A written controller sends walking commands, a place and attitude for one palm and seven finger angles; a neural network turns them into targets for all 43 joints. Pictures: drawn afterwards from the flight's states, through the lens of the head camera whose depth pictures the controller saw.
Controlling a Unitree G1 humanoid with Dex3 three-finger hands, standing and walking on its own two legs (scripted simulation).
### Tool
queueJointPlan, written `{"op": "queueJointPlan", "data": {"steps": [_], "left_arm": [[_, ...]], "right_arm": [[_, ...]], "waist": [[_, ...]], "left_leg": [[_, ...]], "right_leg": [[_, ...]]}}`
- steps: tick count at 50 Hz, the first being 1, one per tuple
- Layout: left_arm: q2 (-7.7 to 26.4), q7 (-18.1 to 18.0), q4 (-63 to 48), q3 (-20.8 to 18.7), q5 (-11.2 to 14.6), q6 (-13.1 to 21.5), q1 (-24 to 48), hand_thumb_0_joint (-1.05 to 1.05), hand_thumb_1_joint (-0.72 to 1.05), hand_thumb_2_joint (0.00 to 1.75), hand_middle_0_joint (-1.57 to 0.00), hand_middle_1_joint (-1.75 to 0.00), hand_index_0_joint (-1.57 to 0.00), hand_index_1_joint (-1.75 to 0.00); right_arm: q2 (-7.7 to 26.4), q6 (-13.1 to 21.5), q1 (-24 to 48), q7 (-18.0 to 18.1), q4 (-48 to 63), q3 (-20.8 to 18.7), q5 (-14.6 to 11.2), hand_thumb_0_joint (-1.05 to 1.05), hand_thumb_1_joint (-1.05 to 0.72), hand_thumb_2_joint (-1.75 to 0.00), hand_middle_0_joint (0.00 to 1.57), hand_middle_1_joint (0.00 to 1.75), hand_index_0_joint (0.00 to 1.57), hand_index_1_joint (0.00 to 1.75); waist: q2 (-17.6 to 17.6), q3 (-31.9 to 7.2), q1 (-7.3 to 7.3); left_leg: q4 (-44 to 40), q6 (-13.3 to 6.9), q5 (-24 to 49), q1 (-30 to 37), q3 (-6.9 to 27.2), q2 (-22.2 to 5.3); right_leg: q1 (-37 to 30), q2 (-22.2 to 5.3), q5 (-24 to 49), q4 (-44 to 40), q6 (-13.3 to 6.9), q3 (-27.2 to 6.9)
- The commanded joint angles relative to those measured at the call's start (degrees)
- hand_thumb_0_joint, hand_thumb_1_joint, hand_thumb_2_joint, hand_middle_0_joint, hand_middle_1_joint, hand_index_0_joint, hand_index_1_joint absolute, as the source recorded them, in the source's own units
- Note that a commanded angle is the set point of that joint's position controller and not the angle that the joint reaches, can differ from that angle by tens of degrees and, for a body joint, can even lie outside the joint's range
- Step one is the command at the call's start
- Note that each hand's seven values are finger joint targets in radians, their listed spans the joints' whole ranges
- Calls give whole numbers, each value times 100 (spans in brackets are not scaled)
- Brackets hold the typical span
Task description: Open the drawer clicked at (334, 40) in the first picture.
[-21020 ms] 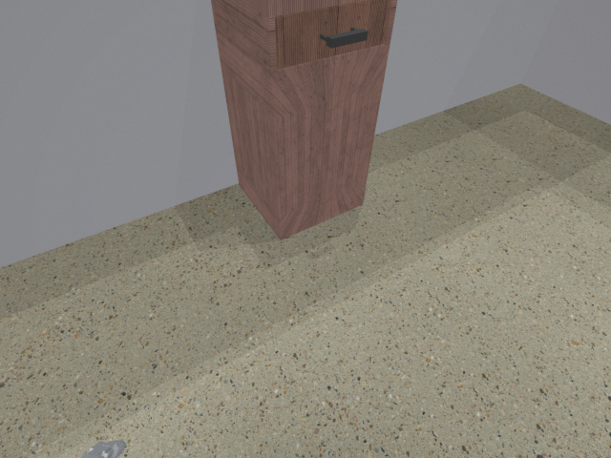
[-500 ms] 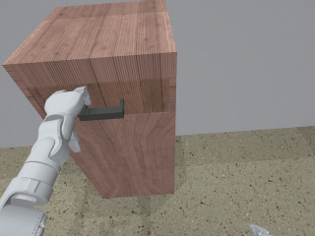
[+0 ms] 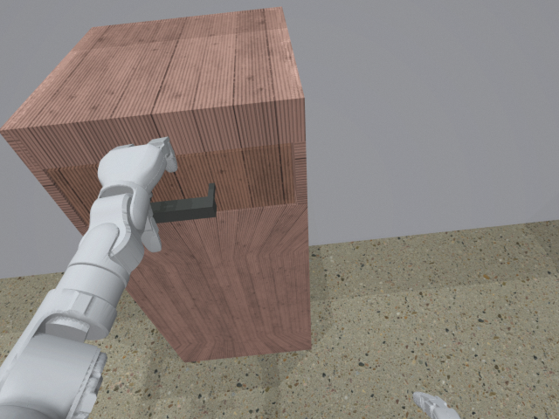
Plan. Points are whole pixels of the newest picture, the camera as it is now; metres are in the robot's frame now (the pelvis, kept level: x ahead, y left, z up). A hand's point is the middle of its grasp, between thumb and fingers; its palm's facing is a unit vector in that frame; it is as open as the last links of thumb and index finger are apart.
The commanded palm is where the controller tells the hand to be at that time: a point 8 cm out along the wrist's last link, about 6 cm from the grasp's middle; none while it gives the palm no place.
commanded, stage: lower the fingers behind the handle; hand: left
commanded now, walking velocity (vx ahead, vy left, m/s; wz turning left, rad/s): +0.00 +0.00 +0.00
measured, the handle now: (178, 201) +0.46 +0.20 +0.07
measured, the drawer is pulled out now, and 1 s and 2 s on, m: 0.00 0.00 0.00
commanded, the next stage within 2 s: lift the fingers back up to retry in 1.60 s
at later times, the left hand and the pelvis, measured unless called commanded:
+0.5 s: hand (155, 206) +0.42 +0.22 +0.10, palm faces +0.06 -0.04 -1.00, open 13.8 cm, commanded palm +0.38 +0.23 +0.15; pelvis +0.00 +0.01 -0.01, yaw +1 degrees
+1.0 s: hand (155, 227) +0.39 +0.22 +0.07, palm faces +0.05 -0.03 -1.00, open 13.9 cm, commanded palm +0.37 +0.22 +0.12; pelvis +0.00 +0.01 -0.01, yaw +2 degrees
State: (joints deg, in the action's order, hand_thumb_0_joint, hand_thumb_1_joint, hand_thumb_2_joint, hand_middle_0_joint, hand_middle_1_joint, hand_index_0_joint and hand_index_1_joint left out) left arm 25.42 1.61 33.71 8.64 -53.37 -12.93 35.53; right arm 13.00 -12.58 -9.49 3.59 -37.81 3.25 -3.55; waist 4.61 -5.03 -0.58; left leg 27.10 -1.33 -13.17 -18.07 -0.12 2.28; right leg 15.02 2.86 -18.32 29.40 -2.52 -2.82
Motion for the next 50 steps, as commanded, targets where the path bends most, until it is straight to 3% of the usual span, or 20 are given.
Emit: {"op": "queueJointPlan", "data": {"steps": [1, 3, 5, 9, 13, 17, 20, 23, 24, 26, 29, 32, 34, 35, 36, 38, 43, 46, 47, 50], "left_arm": [[1616, 181, -1473, -711, -47, 346, 1779, 0, -50, 30, -30, -120, -30, -120], [1620, 187, -2087, -713, 2, 812, 1927, 0, -50, 30, -30, -120, -30, -120], [1470, 104, -2705, -584, 78, 1228, 2187, 0, -50, 30, -30, -120, -30, -120], [1317, -352, -2819, -567, 171, 1617, 2277, 0, -50, 30, -30, -120, -30, -120], [1134, -880, -2244, -589, 156, 1374, 2218, 0, -50, 30, -30, -120, -30, -120], [1110, -1132, -1373, -561, -65, 691, 2165, 0, -50, 30, -30, -120, -30, -120], [1162, -1083, -1048, -499, -253, 255, 2134, 0, -50, 30, -30, -120, -30, -120], [1170, -881, -1047, -547, -231, 71, 1747, 0, -50, 30, -30, -120, -30, -120], [1352, -783, -1015, -706, -200, 86, 1563, 0, -50, 30, -30, -120, -30, -120], [1155, -593, -1152, -559, -139, 169, 1334, 0, -50, 30, -30, -120, -30, -120], [1088, -414, -1026, -540, -132, 314, 1111, 0, -50, 30, -30, -120, -30, -120], [1093, -456, -1562, -519, -185, 697, 1545, 0, -50, 30, -30, -120, -30, -120], [1160, -618, -2135, -575, -219, 1011, 1741, 0, -50, 30, -30, -120, -30, -120], [1080, -722, -1934, -590, -245, 998, 1420, 0, -50, 30, -30, -120, -30, -120], [799, -771, -1702, -386, -248, 960, 1354, 0, -50, 30, -30, -120, -30, -120], [774, -870, -1578, -431, -230, 915, 1234, 0, -50, 30, -30, -120, -30, -120], [550, -1126, -1529, -193, -345, 693, 1566, 0, -50, 30, -30, -120, -30, -120], [787, -1183, -1159, -396, -380, 510, 1418, 0, -50, 30, -30, -120, -30, -120], [577, -1153, -1144, -197, -361, 469, 1480, 0, -50, 30, -30, -120, -30, -120], [623, -1086, -897, -237, -334, 365, 1318, 0, -50, 30, -30, -120, -30, -120]], "right_arm": [[919, 314, 592, 143, 1020, -441, 33, 0, -90, -90, 20, 30, 20, 30], [882, 391, 494, 163, 1028, -513, 72, 0, -90, -90, 20, 30, 20, 30], [823, 484, 354, 172, 980, -605, 84, 0, -90, -90, 20, 30, 20, 30], [812, 598, 38, 149, 711, -732, 101, 0, -90, -90, 20, 30, 20, 30], [839, 643, 1, 54, 540, -762, 55, 0, -90, -90, 20, 30, 20, 30], [901, 540, 134, -30, 485, -696, 46, 0, -90, -90, 20, 30, 20, 30], [932, 420, 240, -68, 573, -636, 58, 0, -90, -90, 20, 30, 20, 30], [925, 340, 273, -65, 727, -631, 91, 0, -90, -90, 20, 30, 20, 30], [971, 296, 299, -44, 777, -620, 112, 0, -90, -90, 20, 30, 20, 30], [915, 271, 312, -28, 866, -595, 92, 0, -90, -90, 20, 30, 20, 30], [918, 249, 286, 7, 886, -578, 78, 0, -90, -90, 20, 30, 20, 30], [866, 299, 244, 51, 899, -604, 101, 0, -90, -90, 20, 30, 20, 30], [821, 358, 180, 39, 890, -676, 145, 0, -90, -90, 20, 30, 20, 30], [780, 384, 149, 22, 851, -701, 144, 0, -90, -90, 20, 30, 20, 30], [776, 386, 119, 10, 787, -697, 129, 0, -90, -90, 20, 30, 20, 30], [807, 394, 86, -29, 748, -715, 113, 0, -90, -90, 20, 30, 20, 30], [835, 405, 67, -71, 690, -763, 120, 0, -90, -90, 20, 30, 20, 30], [870, 366, 59, -46, 641, -751, 121, 0, -90, -90, 20, 30, 20, 30], [854, 356, 82, -44, 671, -740, 118, 0, -90, -90, 20, 30, 20, 30], [870, 311, 76, -33, 670, -721, 108, 0, -90, -90, 20, 30, 20, 30]], "waist": [[-1055, -1389, 170], [-673, -1672, 116], [-184, -1829, 11], [144, -1816, -80], [-250, -1699, -50], [-430, -1708, 54], [-336, -1836, 115], [-661, -2078, 155], [-746, -2093, 196], [-950, -1860, 150], [-1035, -1348, 117], [-738, -1504, 75], [-233, -1824, 92], [-106, -1822, 125], [-219, -1599, 44], [-316, -1484, 55], [-415, -1725, -10], [-584, -1718, 20], [-619, -1655, -18], [-604, -1587, -3]], "left_leg": [[40, -241, 1360, 433, -131, 68], [179, -275, 1543, 648, -99, 128], [308, -285, 1639, 948, -33, 139], [455, -215, 1707, 1180, 91, 116], [486, -156, 1572, 952, 106, 94], [407, -102, 1416, 621, 62, 63], [407, -97, 1518, 538, 32, 43], [457, -150, 1743, 537, -1, 37], [445, -150, 1773, 446, -6, 49], [438, -182, 1786, 354, -35, 45], [389, -182, 1508, 227, -48, 41], [457, -201, 1521, 400, -24, 45], [550, -183, 1804, 666, 38, 42], [597, -176, 1856, 755, 50, 28], [612, -161, 1760, 710, 45, 19], [609, -124, 1633, 570, 49, -2], [675, -113, 1619, 584, 73, -3], [665, -132, 1441, 417, 26, 7], [670, -133, 1420, 388, 19, 19], [645, -135, 1337, 340, 19, 11]], "right_leg": [[-693, -270, 2508, -332, 188, 64], [-680, -263, 2825, -247, 181, 11], [-371, -200, 2588, -217, 140, 32], [229, -101, 1963, -160, 47, 154], [460, -59, 1761, -66, 32, 275], [382, -65, 1554, 6, 6, 337], [204, -74, 1685, 52, -18, 307], [-150, -98, 2180, 88, 26, 249], [-325, -126, 2342, 85, 31, 211], [-329, -137, 2612, 102, 82, 216], [-70, -133, 2268, -13, 92, 217], [82, -113, 2148, 36, 68, 176], [138, -88, 2090, 137, 8, 180], [264, -55, 2020, 164, -4, 204], [464, -39, 1906, 138, 1, 244], [588, -23, 1767, 152, -8, 271], [676, -21, 1672, 239, -18, 305], [546, -34, 1682, 216, -3, 262], [572, -41, 1716, 213, 8, 264], [559, -47, 1648, 191, 1, 262]]}}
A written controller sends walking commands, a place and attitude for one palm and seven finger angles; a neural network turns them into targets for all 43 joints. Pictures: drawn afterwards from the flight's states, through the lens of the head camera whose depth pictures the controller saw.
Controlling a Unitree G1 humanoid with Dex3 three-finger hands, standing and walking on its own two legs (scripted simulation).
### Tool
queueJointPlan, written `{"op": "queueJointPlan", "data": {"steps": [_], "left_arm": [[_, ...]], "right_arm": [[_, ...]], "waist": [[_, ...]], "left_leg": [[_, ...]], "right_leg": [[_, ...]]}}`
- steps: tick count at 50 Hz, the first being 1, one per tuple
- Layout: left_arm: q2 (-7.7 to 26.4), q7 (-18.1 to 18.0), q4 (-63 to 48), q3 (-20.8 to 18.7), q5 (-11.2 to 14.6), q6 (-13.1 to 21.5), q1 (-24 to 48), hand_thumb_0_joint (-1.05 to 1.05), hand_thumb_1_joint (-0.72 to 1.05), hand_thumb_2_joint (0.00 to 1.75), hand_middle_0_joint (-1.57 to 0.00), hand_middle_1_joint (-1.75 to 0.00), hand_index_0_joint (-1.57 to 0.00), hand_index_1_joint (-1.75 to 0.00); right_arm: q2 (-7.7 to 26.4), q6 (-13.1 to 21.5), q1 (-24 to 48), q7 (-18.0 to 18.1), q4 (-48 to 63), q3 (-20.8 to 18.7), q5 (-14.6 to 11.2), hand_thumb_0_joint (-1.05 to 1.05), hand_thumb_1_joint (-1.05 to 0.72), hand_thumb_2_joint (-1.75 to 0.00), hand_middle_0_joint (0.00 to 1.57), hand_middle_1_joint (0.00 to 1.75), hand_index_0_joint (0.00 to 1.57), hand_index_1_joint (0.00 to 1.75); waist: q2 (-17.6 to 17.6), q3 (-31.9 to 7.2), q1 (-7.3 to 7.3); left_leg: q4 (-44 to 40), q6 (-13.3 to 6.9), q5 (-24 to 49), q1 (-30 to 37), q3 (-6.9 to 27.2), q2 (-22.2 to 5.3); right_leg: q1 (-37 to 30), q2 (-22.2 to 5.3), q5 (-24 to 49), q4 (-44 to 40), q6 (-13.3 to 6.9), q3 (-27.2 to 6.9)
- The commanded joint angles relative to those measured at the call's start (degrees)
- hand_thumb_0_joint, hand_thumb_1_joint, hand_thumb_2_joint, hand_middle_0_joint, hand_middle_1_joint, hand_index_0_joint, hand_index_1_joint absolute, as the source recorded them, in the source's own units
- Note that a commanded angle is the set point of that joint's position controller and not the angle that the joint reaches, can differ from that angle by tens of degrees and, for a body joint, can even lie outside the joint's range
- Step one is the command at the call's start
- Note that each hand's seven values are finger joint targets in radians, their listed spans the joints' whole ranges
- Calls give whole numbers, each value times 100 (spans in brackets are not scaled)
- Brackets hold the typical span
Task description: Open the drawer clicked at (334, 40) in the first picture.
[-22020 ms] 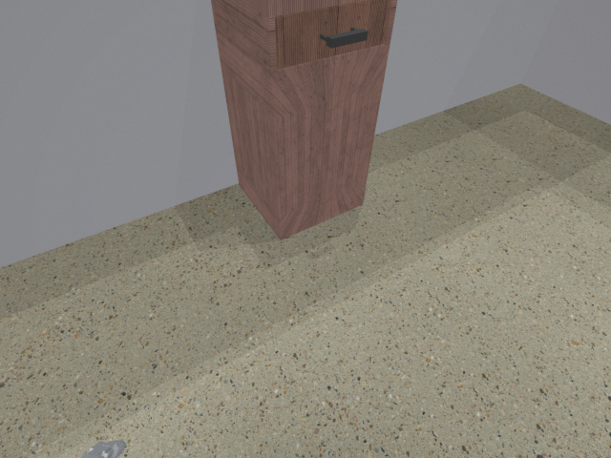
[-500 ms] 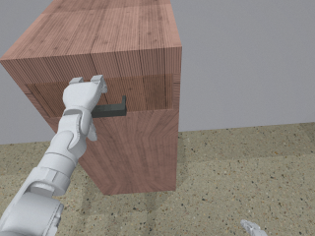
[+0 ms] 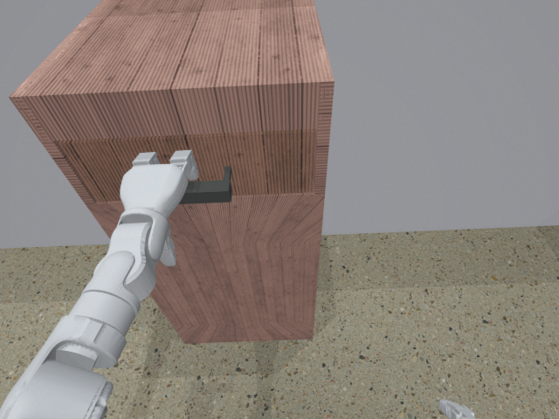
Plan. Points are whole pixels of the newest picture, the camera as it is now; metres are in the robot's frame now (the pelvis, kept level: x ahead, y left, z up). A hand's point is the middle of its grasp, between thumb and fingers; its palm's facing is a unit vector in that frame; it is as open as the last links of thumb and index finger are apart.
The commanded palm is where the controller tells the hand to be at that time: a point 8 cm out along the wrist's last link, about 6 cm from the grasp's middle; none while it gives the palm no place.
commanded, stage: lower the fingers behind the handle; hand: left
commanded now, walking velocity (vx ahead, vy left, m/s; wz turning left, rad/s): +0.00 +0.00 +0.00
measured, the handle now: (192, 182) +0.47 +0.18 +0.08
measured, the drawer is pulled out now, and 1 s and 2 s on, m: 0.00 0.00 0.00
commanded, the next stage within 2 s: lift the fingers back up to retry in 0.60 s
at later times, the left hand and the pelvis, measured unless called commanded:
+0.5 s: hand (168, 206) +0.41 +0.20 +0.09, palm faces +0.01 -0.02 -1.00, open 13.8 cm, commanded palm +0.38 +0.21 +0.12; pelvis -0.01 -0.01 +0.00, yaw +0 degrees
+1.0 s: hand (169, 202) +0.41 +0.20 +0.09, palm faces +0.03 -0.04 -1.00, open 13.8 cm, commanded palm +0.38 +0.21 +0.16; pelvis -0.01 +0.00 +0.00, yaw +0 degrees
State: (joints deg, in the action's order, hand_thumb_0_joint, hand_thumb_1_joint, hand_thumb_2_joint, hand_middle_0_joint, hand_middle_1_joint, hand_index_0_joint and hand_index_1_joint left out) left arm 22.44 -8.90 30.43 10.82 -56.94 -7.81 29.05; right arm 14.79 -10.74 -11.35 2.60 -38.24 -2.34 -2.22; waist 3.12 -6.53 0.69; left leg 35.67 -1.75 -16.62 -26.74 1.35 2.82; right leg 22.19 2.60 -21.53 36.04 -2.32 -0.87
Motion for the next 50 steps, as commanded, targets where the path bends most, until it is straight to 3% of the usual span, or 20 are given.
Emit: {"op": "queueJointPlan", "data": {"steps": [1, 5, 6, 8, 9, 13, 21, 25, 29, 30, 33, 34, 35, 37, 39, 40, 43, 45, 46, 50], "left_arm": [[826, 6, -459, -349, 51, -172, 2057, 0, -50, 30, -30, -120, -30, -120], [1073, 158, 53, -499, 22, -143, 1990, 0, -50, 30, -30, -120, -30, -120], [893, 208, 183, -337, 35, -124, 2015, 0, -50, 30, -30, -120, -30, -120], [976, 276, 320, -403, 25, -14, 2033, 0, -50, 30, -30, -120, -30, -120], [1077, 304, 472, -517, 29, 12, 1841, 0, -50, 30, -30, -120, -30, -120], [1092, 375, 641, -472, 21, 205, 1955, 0, -50, 30, -30, -120, -30, -120], [1093, 260, 557, -492, 72, 455, 2144, 0, -50, 30, -30, -120, -30, -120], [976, 152, 599, -366, 65, 438, 2363, 0, -50, 30, -30, -120, -30, -120], [1153, 71, 597, -587, 87, 394, 2202, 0, -50, 30, -30, -120, -30, -120], [1062, 61, 542, -467, 78, 395, 2274, 0, -50, 30, -30, -120, -30, -120], [946, 33, 548, -397, 109, 373, 2236, 0, -50, 30, -30, -120, -30, -120], [1146, 23, 491, -568, 82, 384, 2255, 0, -50, 30, -30, -120, -30, -120], [1116, 4, 485, -550, 71, 370, 2159, 0, -50, 30, -30, -120, -30, -120], [1005, -14, 204, -414, 83, 358, 2443, 0, -50, 30, -30, -120, -30, -120], [1239, -64, -100, -584, 71, 374, 2653, 0, -50, 30, -30, -120, -30, -120], [1199, -79, -158, -560, 60, 345, 2639, 0, -50, 30, -30, -120, -30, -120], [1174, -96, -336, -505, 104, 307, 2988, 0, -50, 30, -30, -120, -30, -120], [1461, -103, -630, -750, 112, 325, 2987, 0, -50, 30, -30, -120, -30, -120], [1346, -92, -671, -643, 135, 306, 3016, 0, -50, 30, -30, -120, -30, -120], [1396, -80, -1087, -678, 144, 266, 3127, 0, -50, 30, -30, -120, -30, -120]], "right_arm": [[684, 122, 263, 86, 721, -143, -32, 0, -90, -90, 20, 30, 20, 30], [715, 79, 211, 145, 730, -80, -38, 0, -90, -90, 20, 30, 20, 30], [689, 78, 190, 155, 745, -73, -42, 0, -90, -90, 20, 30, 20, 30], [704, 87, 106, 168, 740, -76, -35, 0, -90, -90, 20, 30, 20, 30], [718, 79, 86, 172, 763, -75, -29, 0, -90, -90, 20, 30, 20, 30], [701, 85, -2, 195, 793, -58, -41, 0, -90, -90, 20, 30, 20, 30], [707, 136, -154, 173, 833, -120, -54, 0, -90, -90, 20, 30, 20, 30], [716, 167, -211, 150, 807, -136, -65, 0, -90, -90, 20, 30, 20, 30], [733, 163, -233, 151, 782, -162, -64, 0, -90, -90, 20, 30, 20, 30], [718, 166, -214, 144, 795, -150, -66, 0, -90, -90, 20, 30, 20, 30], [700, 185, -210, 131, 785, -148, -75, 0, -90, -90, 20, 30, 20, 30], [737, 177, -201, 130, 772, -158, -68, 0, -90, -90, 20, 30, 20, 30], [708, 181, -193, 130, 778, -158, -64, 0, -90, -90, 20, 30, 20, 30], [685, 175, -101, 142, 819, -143, -76, 0, -90, -90, 20, 30, 20, 30], [689, 196, -65, 144, 805, -163, -69, 0, -90, -90, 20, 30, 20, 30], [663, 193, -30, 146, 810, -161, -76, 0, -90, -90, 20, 30, 20, 30], [649, 234, 36, 163, 781, -140, -85, 0, -90, -90, 20, 30, 20, 30], [660, 258, 80, 179, 803, -149, -75, 0, -90, -90, 20, 30, 20, 30], [637, 272, 119, 187, 803, -137, -79, 0, -90, -90, 20, 30, 20, 30], [624, 310, 237, 167, 788, -130, -80, 0, -90, -90, 20, 30, 20, 30]], "waist": [[-569, -1324, -182], [-738, -1050, -167], [-763, -937, -199], [-803, -929, -197], [-762, -926, -128], [-774, -868, -184], [-730, -1036, -201], [-717, -971, -278], [-794, -1195, -198], [-719, -1188, -233], [-673, -1050, -225], [-695, -1145, -204], [-680, -1236, -172], [-559, -1207, -235], [-411, -1374, -204], [-335, -1404, -187], [-342, -1325, -253], [-320, -1624, -146], [-337, -1633, -167], [-136, -1746, -120]], "left_leg": [[-226, -106, 1518, 1127, -155, -32], [-265, -113, 1270, 801, -177, -11], [-267, -114, 1151, 770, -193, -10], [-235, -118, 1133, 699, -197, -15], [-231, -113, 1107, 643, -203, 7], [-165, -125, 922, 447, -249, 6], [-78, -145, 763, 323, -254, 1], [-80, -154, 614, 311, -239, -9], [-66, -161, 768, 337, -243, 8], [-83, -158, 720, 331, -253, 2], [-112, -162, 661, 372, -255, 0], [-112, -156, 755, 407, -230, -10], [-104, -171, 792, 429, -255, -1], [-155, -165, 777, 565, -243, -5], [-175, -170, 931, 740, -216, -19], [-190, -170, 945, 828, -204, -16], [-254, -176, 1005, 1009, -169, -38], [-276, -183, 1209, 1144, -144, -25], [-278, -192, 1284, 1201, -152, -13], [-340, -160, 1594, 1496, -95, -48]], "right_leg": [[-132, -31, 1887, -528, 13, 58], [-163, -69, 1806, -568, 32, 5], [-72, -72, 1684, -597, 46, 17], [-44, -82, 1678, -584, 46, 0], [-101, -82, 1660, -596, 36, -25], [-15, -112, 1540, -571, 64, -61], [48, -123, 1358, -541, 79, -124], [212, -114, 1108, -573, 88, -110], [-15, -115, 1348, -552, 79, -136], [26, -120, 1304, -545, 90, -135], [112, -104, 1175, -597, 81, -114], [45, -93, 1253, -569, 59, -111], [-18, -100, 1338, -556, 75, -132], [36, -93, 1259, -590, 70, -101], [-62, -79, 1324, -583, 42, -101], [-43, -64, 1307, -573, 32, -81], [11, -46, 1315, -623, 36, -34], [-236, -41, 1481, -591, 18, -54], [-274, -43, 1602, -597, 25, -43], [-296, -14, 1719, -581, -8, 20]]}}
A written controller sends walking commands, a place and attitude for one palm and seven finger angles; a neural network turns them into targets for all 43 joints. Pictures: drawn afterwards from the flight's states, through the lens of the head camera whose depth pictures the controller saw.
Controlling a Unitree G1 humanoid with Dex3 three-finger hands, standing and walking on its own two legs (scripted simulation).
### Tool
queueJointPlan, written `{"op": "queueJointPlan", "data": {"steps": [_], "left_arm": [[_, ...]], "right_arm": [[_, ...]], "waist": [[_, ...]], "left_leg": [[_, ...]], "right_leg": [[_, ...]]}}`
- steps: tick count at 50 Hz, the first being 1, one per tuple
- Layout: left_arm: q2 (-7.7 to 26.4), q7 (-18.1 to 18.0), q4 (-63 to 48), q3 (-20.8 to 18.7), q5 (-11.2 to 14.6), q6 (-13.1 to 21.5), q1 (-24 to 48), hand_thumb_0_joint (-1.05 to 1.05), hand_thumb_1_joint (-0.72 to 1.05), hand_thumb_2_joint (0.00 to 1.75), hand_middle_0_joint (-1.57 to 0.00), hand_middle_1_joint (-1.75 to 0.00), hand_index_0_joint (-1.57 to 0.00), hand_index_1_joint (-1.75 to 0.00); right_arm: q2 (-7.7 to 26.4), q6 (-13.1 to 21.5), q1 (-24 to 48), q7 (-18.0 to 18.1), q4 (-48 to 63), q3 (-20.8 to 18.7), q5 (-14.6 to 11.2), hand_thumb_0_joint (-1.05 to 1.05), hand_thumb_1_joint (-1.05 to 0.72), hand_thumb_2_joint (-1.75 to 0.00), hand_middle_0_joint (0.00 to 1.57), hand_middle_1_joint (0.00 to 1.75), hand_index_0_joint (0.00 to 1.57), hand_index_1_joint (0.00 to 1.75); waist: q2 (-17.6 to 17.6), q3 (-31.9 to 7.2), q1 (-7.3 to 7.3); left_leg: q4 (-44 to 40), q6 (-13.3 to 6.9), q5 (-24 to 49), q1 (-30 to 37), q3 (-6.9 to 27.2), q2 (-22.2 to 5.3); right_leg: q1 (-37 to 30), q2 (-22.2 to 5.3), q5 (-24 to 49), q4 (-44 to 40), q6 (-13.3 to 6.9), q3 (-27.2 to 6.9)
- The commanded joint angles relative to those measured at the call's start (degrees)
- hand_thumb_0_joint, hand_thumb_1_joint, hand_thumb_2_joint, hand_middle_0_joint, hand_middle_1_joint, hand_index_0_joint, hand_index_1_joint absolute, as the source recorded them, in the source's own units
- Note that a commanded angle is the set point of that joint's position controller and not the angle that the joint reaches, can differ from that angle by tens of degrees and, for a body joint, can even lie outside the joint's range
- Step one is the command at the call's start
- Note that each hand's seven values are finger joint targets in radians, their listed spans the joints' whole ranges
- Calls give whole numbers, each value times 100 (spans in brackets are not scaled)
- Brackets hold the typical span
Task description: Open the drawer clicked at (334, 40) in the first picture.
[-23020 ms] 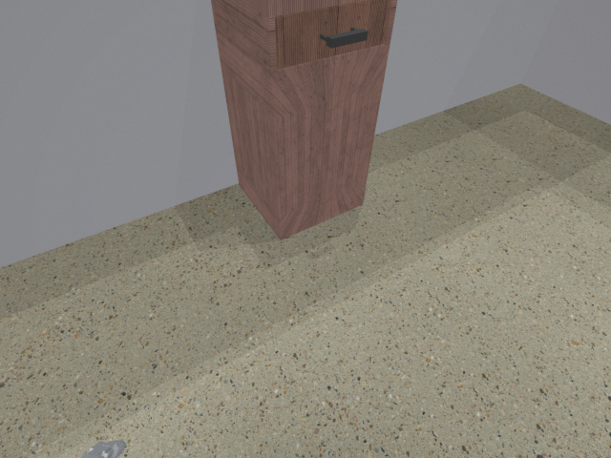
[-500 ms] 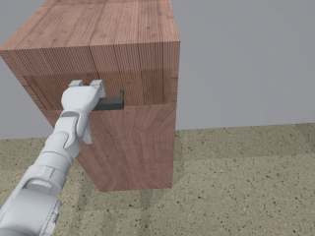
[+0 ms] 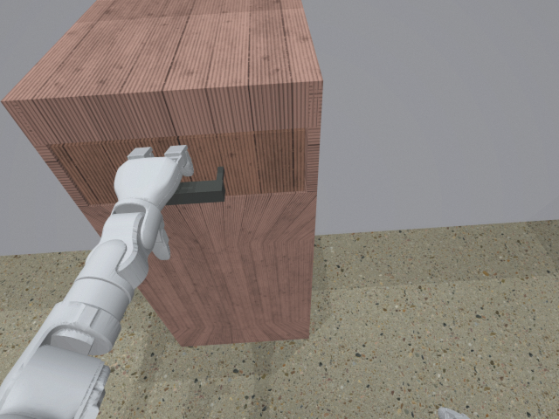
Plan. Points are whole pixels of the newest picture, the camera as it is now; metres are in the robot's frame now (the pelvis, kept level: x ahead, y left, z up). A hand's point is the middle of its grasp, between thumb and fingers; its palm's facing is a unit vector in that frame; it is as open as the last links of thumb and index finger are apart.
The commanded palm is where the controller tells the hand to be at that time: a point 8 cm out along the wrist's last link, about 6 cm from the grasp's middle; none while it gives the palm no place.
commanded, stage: lift the fingers back up to retry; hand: left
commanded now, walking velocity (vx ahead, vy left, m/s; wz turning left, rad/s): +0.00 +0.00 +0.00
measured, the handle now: (185, 183) +0.47 +0.18 +0.08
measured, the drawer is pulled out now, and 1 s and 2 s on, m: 0.00 0.00 0.00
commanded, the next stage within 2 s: re-aim the fingers above the handle in 0.48 s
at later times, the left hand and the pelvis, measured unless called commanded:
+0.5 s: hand (161, 181) +0.42 +0.19 +0.13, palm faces +0.02 -0.06 -1.00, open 13.8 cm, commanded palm +0.39 +0.21 +0.20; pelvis +0.02 +0.00 +0.01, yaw +0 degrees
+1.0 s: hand (161, 182) +0.42 +0.19 +0.14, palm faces +0.02 -0.05 -1.00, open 13.8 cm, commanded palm +0.39 +0.20 +0.20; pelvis +0.01 -0.01 +0.01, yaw +1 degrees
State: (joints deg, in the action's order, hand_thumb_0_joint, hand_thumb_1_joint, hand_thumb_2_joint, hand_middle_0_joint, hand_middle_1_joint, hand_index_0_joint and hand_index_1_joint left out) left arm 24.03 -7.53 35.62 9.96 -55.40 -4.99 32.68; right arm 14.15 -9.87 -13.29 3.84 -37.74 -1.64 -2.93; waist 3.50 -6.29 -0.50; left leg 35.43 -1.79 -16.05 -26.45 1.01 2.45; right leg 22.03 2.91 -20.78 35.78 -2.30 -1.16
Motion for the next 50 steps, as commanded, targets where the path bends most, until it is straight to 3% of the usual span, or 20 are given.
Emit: {"op": "queueJointPlan", "data": {"steps": [1, 4, 9, 13, 15, 18, 20, 22, 25, 29, 30, 31, 33, 34, 37, 39, 42, 46, 50], "left_arm": [[1288, -223, -1637, -659, -9, -64, 2659, 0, -50, 30, -30, -120, -30, -120], [1482, -143, -1641, -822, 38, -268, 2485, 0, -50, 30, -30, -120, -30, -120], [1237, 150, -1817, -542, 69, -721, 2401, 0, -50, 30, -30, -120, -30, -120], [1207, 469, -2453, -423, 143, -880, 2382, 0, -50, 30, -30, -120, -30, -120], [1280, 593, -2622, -434, 167, -877, 2418, 0, -50, 30, -30, -120, -30, -120], [1131, 737, -2332, -380, 175, -915, 2028, 0, -50, 30, -30, -120, -30, -120], [1232, 804, -2237, -465, 167, -903, 2031, 0, -50, 30, -30, -120, -30, -120], [1178, 837, -2337, -414, 167, -871, 2084, 0, -50, 30, -30, -120, -30, -120], [1463, 813, -2561, -651, 140, -740, 2178, 0, -50, 30, -30, -120, -30, -120], [1530, 757, -2678, -690, 139, -523, 2370, 0, -50, 30, -30, -120, -30, -120], [1480, 727, -2819, -655, 148, -462, 2434, 0, -50, 30, -30, -120, -30, -120], [1144, 697, -3041, -358, 179, -425, 2475, 0, -50, 30, -30, -120, -30, -120], [1167, 637, -3102, -416, 236, -428, 2320, 0, -50, 30, -30, -120, -30, -120], [1296, 623, -3016, -541, 254, -452, 2215, 0, -50, 30, -30, -120, -30, -120], [1342, 607, -2504, -623, 268, -589, 2083, 0, -50, 30, -30, -120, -30, -120], [1630, 603, -2180, -873, 239, -698, 1973, 0, -50, 30, -30, -120, -30, -120], [1457, 655, -2250, -645, 233, -736, 2239, 0, -50, 30, -30, -120, -30, -120], [1493, 738, -2511, -630, 238, -597, 2298, 0, -50, 30, -30, -120, -30, -120], [1280, 782, -2648, -451, 273, -445, 2312, 0, -50, 30, -30, -120, -30, -120]], "right_arm": [[691, 230, 453, 41, 726, -204, -2, 0, -90, -90, 20, 30, 20, 30], [728, 195, 545, 9, 724, -158, -7, 0, -90, -90, 20, 30, 20, 30], [739, 103, 759, -52, 784, -108, -45, 0, -90, -90, 20, 30, 20, 30], [732, 59, 906, -85, 898, -88, -47, 0, -90, -90, 20, 30, 20, 30], [723, 32, 992, -83, 916, -52, -52, 0, -90, -90, 20, 30, 20, 30], [715, -1, 992, -81, 869, -11, -50, 0, -90, -90, 20, 30, 20, 30], [746, -39, 1024, -79, 870, 21, -51, 0, -90, -90, 20, 30, 20, 30], [724, -36, 1060, -74, 904, 26, -46, 0, -90, -90, 20, 30, 20, 30], [727, -31, 1079, -58, 925, 31, -18, 0, -90, -90, 20, 30, 20, 30], [716, 12, 1042, -24, 874, 7, 4, 0, -90, -90, 20, 30, 20, 30], [693, 47, 1051, -26, 880, -2, -3, 0, -90, -90, 20, 30, 20, 30], [647, 80, 1068, -40, 910, -18, 1, 0, -90, -90, 20, 30, 20, 30], [651, 117, 1029, -71, 886, -51, 9, 0, -90, -90, 20, 30, 20, 30], [690, 100, 987, -81, 853, -57, 21, 0, -90, -90, 20, 30, 20, 30], [707, 80, 1039, -55, 784, -4, -13, 0, -90, -90, 20, 30, 20, 30], [764, 42, 1058, -35, 736, 10, -16, 0, -90, -90, 20, 30, 20, 30], [736, 40, 1120, -13, 800, 32, -40, 0, -90, -90, 20, 30, 20, 30], [726, 59, 1072, 1, 855, -1, -23, 0, -90, -90, 20, 30, 20, 30], [700, 93, 1029, 2, 881, -23, -29, 0, -90, -90, 20, 30, 20, 30]], "waist": [[-214, -1804, 24], [-314, -1775, 100], [-273, -1651, 101], [-329, -1838, 98], [-219, -1798, 111], [-555, -1417, 110], [-632, -1353, 132], [-611, -1390, 136], [-452, -1619, 197], [-298, -1702, 134], [-226, -1804, 140], [-107, -1884, 101], [-35, -1907, 96], [-112, -1950, 120], [-576, -1545, 128], [-699, -1456, 185], [-643, -1501, 155], [-421, -1768, 142], [-364, -1698, 87]], "left_leg": [[-306, -159, 1649, 1523, -64, -11], [-377, -131, 1861, 1494, -61, 0], [-471, -89, 2231, 1661, -30, -31], [-434, -116, 2645, 1951, 15, -29], [-456, -105, 2738, 2026, 44, -35], [-517, -100, 2510, 1876, 23, -33], [-553, -87, 2389, 1750, 2, -28], [-536, -94, 2316, 1767, -26, -3], [-501, -106, 2369, 1760, -35, 33], [-454, -98, 2383, 1777, -46, 52], [-423, -113, 2419, 1855, -39, 50], [-372, -118, 2599, 1992, -28, 52], [-316, -103, 2772, 2078, -14, 39], [-326, -90, 2711, 2013, -19, 49], [-420, -102, 2207, 1606, -80, 73], [-477, -89, 2062, 1422, -112, 80], [-505, -113, 1934, 1396, -134, 99], [-447, -144, 2100, 1549, -117, 107], [-433, -151, 2044, 1613, -92, 99]], "right_leg": [[-344, -35, 1767, -553, -10, 49], [-600, -52, 1986, -577, -19, 67], [-671, -54, 2183, -605, -30, 132], [-828, -64, 2572, -625, 3, 99], [-831, -76, 2559, -622, -10, 107], [-755, -75, 2496, -708, 7, 131], [-824, -103, 2502, -696, -2, 121], [-840, -116, 2510, -716, 11, 102], [-1033, -138, 2676, -678, -1, 40], [-1017, -140, 2730, -666, 4, 26], [-987, -133, 2757, -647, 7, 13], [-913, -124, 2850, -615, 5, 21], [-874, -112, 2951, -603, 10, 38], [-968, -115, 2938, -608, 6, 32], [-965, -145, 2868, -671, 57, 34], [-1082, -175, 2839, -698, 62, 7], [-1109, -205, 2809, -707, 87, -18], [-1205, -208, 3038, -649, 80, -49], [-1027, -183, 2838, -665, 81, -26]]}}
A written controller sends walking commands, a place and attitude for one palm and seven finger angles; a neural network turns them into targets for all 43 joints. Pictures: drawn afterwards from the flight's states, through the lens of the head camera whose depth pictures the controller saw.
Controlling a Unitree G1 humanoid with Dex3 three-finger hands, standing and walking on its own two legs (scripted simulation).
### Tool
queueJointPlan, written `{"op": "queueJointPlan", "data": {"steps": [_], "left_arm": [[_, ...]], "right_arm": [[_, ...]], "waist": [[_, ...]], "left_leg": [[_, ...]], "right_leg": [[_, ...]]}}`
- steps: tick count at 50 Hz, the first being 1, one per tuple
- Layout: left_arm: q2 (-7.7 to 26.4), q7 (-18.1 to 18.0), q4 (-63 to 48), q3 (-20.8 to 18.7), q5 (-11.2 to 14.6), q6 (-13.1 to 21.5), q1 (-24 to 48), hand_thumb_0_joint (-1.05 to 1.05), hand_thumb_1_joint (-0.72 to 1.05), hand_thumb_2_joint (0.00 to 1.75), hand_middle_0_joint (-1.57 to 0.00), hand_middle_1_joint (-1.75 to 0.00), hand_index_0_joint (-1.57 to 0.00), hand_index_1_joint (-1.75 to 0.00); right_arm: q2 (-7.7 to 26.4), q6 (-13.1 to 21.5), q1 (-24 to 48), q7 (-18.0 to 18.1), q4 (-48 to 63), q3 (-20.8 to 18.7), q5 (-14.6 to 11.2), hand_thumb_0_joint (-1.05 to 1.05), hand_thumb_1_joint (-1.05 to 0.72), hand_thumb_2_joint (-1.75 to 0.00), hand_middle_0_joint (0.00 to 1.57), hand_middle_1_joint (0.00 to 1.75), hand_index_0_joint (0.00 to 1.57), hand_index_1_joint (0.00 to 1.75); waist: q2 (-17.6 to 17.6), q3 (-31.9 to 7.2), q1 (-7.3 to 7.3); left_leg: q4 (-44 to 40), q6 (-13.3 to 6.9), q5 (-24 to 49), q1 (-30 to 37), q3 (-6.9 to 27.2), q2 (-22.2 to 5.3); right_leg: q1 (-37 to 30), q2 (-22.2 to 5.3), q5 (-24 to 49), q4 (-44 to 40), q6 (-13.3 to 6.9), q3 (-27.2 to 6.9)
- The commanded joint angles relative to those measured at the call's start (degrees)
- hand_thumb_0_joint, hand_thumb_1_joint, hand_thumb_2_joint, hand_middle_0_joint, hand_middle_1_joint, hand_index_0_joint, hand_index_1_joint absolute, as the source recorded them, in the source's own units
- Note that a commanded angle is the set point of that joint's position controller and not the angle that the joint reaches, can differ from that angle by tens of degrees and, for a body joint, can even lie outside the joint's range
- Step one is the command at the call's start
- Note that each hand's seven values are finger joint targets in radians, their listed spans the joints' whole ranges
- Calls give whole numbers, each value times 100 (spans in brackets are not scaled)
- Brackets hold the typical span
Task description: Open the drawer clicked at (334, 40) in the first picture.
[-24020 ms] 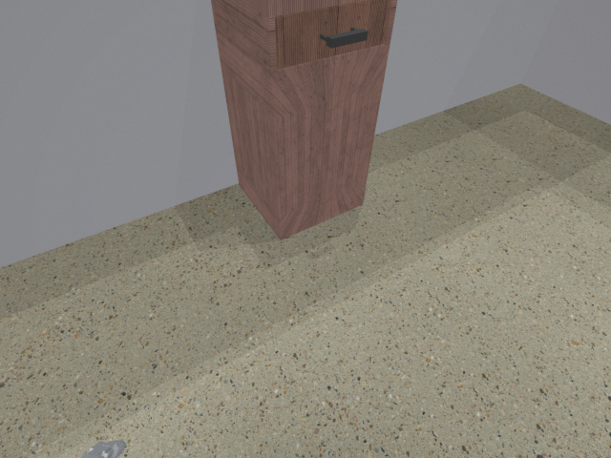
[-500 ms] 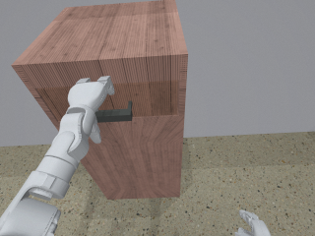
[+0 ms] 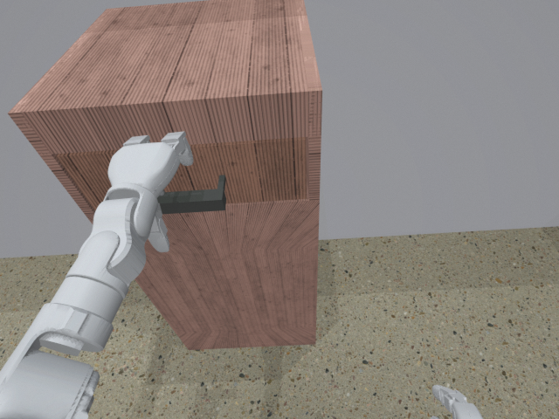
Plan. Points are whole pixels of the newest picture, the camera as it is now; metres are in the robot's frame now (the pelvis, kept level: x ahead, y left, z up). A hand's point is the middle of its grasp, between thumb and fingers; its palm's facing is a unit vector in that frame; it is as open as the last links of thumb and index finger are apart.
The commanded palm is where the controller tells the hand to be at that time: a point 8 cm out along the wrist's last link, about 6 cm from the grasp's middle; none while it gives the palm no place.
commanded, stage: re-aim the fingers above the handle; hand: left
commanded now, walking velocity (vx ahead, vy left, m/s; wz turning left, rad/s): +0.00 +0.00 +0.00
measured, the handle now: (187, 192) +0.46 +0.19 +0.07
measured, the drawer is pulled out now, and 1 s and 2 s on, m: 0.00 0.00 0.00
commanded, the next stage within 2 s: lower the fingers behind the handle in 1.60 s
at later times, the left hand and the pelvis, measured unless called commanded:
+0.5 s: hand (169, 187) +0.41 +0.19 +0.13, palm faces +0.02 -0.06 -1.00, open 13.8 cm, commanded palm +0.38 +0.20 +0.19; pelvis +0.00 +0.00 +0.00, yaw +0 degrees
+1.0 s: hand (178, 188) +0.41 +0.18 +0.13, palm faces +0.00 -0.06 -1.00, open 13.8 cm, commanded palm +0.38 +0.18 +0.19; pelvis +0.00 +0.00 +0.00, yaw +0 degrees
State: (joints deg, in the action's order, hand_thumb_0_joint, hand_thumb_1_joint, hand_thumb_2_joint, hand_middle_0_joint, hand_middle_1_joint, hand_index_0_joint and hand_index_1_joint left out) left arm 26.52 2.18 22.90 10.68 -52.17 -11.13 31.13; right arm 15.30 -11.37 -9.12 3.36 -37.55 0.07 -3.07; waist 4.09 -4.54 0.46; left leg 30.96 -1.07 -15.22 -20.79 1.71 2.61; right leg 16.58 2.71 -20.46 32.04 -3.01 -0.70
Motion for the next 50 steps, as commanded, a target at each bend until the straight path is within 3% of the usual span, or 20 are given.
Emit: {"op": "queueJointPlan", "data": {"steps": [1, 5, 6, 10, 12, 15, 17, 23, 24, 26, 29, 31, 36, 38, 40, 41, 44, 48, 49, 50], "left_arm": [[1122, -222, -1321, -625, -42, 197, 2444, 0, -50, 30, -30, -120, -30, -120], [1292, -346, -882, -791, -74, 178, 2612, 0, -50, 30, -30, -120, -30, -120], [1148, -379, -816, -666, -84, 172, 2696, 0, -50, 30, -30, -120, -30, -120], [1471, -541, -683, -919, -150, 173, 3001, 0, -50, 30, -30, -120, -30, -120], [1227, -561, -679, -716, -145, 163, 3120, 0, -50, 30, -30, -120, -30, -120], [1338, -527, -594, -819, -149, 97, 2888, 0, -50, 30, -30, -120, -30, -120], [985, -435, -535, -525, -103, 37, 2808, 0, -50, 30, -30, -120, -30, -120], [926, -268, -881, -478, -83, 8, 2567, 0, -50, 30, -30, -120, -30, -120], [1135, -270, -1070, -653, -86, 52, 2503, 0, -50, 30, -30, -120, -30, -120], [1086, -308, -1190, -660, -78, 93, 2392, 0, -50, 30, -30, -120, -30, -120], [941, -391, -1177, -527, -100, 83, 2590, 0, -50, 30, -30, -120, -30, -120], [1160, -527, -1236, -715, -163, 66, 2754, 0, -50, 30, -30, -120, -30, -120], [1038, -671, -1133, -601, -199, -125, 3008, 0, -50, 30, -30, -120, -30, -120], [963, -625, -1038, -550, -179, -241, 2819, 0, -50, 30, -30, -120, -30, -120], [887, -502, -695, -443, -177, -388, 2737, 0, -50, 30, -30, -120, -30, -120], [633, -420, -703, -218, -152, -446, 2713, 0, -50, 30, -30, -120, -30, -120], [522, -208, -680, -72, -148, -547, 2644, 0, -50, 30, -30, -120, -30, -120], [456, -75, -1210, -7, -137, -322, 2716, 0, -50, 30, -30, -120, -30, -120], [749, -96, -1327, -270, -157, -243, 2630, 0, -50, 30, -30, -120, -30, -120], [676, -126, -1477, -214, -151, -156, 2682, 0, -50, 30, -30, -120, -30, -120]], "right_arm": [[595, 256, 588, 55, 830, -204, -9, 0, -90, -90, 20, 30, 20, 30], [625, 263, 549, 79, 718, -177, -42, 0, -90, -90, 20, 30, 20, 30], [605, 273, 558, 82, 719, -165, -45, 0, -90, -90, 20, 30, 20, 30], [620, 302, 523, 105, 678, -170, -36, 0, -90, -90, 20, 30, 20, 30], [598, 331, 474, 95, 678, -188, -30, 0, -90, -90, 20, 30, 20, 30], [625, 313, 469, 89, 704, -200, -26, 0, -90, -90, 20, 30, 20, 30], [619, 306, 467, 69, 719, -201, -37, 0, -90, -90, 20, 30, 20, 30], [620, 254, 531, 27, 817, -205, -29, 0, -90, -90, 20, 30, 20, 30], [652, 245, 535, 18, 835, -219, -19, 0, -90, -90, 20, 30, 20, 30], [605, 252, 568, 14, 855, -204, -15, 0, -90, -90, 20, 30, 20, 30], [609, 253, 571, 9, 810, -197, -22, 0, -90, -90, 20, 30, 20, 30], [594, 293, 602, 16, 771, -199, -30, 0, -90, -90, 20, 30, 20, 30], [578, 326, 592, 2, 693, -196, -30, 0, -90, -90, 20, 30, 20, 30], [575, 312, 639, 4, 702, -189, -29, 0, -90, -90, 20, 30, 20, 30], [610, 255, 661, -1, 685, -159, -49, 0, -90, -90, 20, 30, 20, 30], [600, 234, 681, -8, 720, -157, -61, 0, -90, -90, 20, 30, 20, 30], [637, 169, 697, -12, 803, -158, -45, 0, -90, -90, 20, 30, 20, 30], [571, 175, 707, -21, 890, -156, -20, 0, -90, -90, 20, 30, 20, 30], [600, 166, 717, -18, 903, -167, 3, 0, -90, -90, 20, 30, 20, 30], [561, 175, 735, -31, 914, -149, 10, 0, -90, -90, 20, 30, 20, 30]], "waist": [[-463, -1833, -5], [-516, -1532, -1], [-554, -1472, -18], [-443, -1801, 38], [-431, -1892, -15], [-533, -2016, 29], [-614, -1830, -36], [-616, -1841, 13], [-545, -1951, 49], [-528, -1906, 75], [-506, -1680, 20], [-326, -1770, 52], [-319, -1958, 16], [-426, -2019, 38], [-568, -1767, -20], [-628, -1665, -50], [-669, -1740, -57], [-570, -1945, -35], [-544, -2026, 20], [-450, -2073, 40]], "left_leg": [[22, -223, 1952, 1043, -167, 75], [-89, -188, 1554, 840, -159, 49], [-99, -189, 1509, 842, -156, 57], [-99, -190, 1597, 862, -166, 57], [-68, -198, 1715, 949, -182, 49], [-60, -212, 1819, 950, -192, 53], [-66, -214, 1802, 942, -202, 43], [-41, -227, 1976, 1021, -195, 49], [-47, -206, 2059, 1025, -167, 50], [-36, -216, 2089, 1055, -166, 53], [-90, -180, 1970, 1034, -141, 34], [-84, -185, 1940, 1131, -139, 21], [-78, -165, 2077, 1254, -129, 9], [-63, -174, 2153, 1287, -139, 15], [-102, -161, 2013, 1124, -154, 10], [-108, -161, 2003, 1117, -149, 13], [-90, -171, 2042, 1157, -137, 32], [3, -205, 2285, 1296, -113, 46], [6, -188, 2359, 1283, -108, 37], [18, -189, 2424, 1303, -93, 49]], "right_leg": [[-468, -158, 2826, -295, 151, -77], [-278, -151, 2233, -389, 138, -58], [-215, -139, 2137, -399, 135, -39], [-399, -162, 2182, -361, 117, -65], [-386, -153, 2344, -335, 123, -47], [-537, -164, 2531, -328, 139, -69], [-424, -162, 2582, -349, 154, -41], [-483, -163, 2803, -329, 150, -60], [-590, -166, 2808, -294, 128, -57], [-552, -142, 2830, -275, 127, -48], [-352, -121, 2455, -320, 106, -3], [-292, -98, 2327, -324, 84, -19], [-334, -90, 2372, -306, 69, 17], [-392, -97, 2506, -308, 83, 5], [-344, -119, 2487, -335, 104, 21], [-285, -113, 2489, -344, 113, 41], [-339, -134, 2566, -354, 108, 26], [-391, -145, 2897, -255, 106, -13], [-520, -155, 2922, -239, 93, -36], [-514, -150, 2989, -188, 89, -31]]}}
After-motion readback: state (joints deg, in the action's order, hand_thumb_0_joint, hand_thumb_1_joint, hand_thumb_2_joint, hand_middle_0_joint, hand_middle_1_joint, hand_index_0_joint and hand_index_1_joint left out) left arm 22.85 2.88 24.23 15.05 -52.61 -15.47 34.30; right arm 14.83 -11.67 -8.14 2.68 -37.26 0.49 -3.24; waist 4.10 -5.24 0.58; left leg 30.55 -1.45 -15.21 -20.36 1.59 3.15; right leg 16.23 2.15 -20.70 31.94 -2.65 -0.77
